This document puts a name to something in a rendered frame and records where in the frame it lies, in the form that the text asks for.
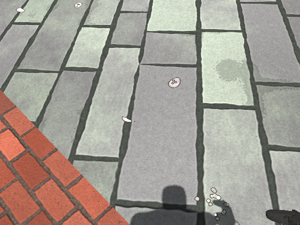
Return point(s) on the robot right hand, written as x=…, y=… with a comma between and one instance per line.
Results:
x=284, y=217

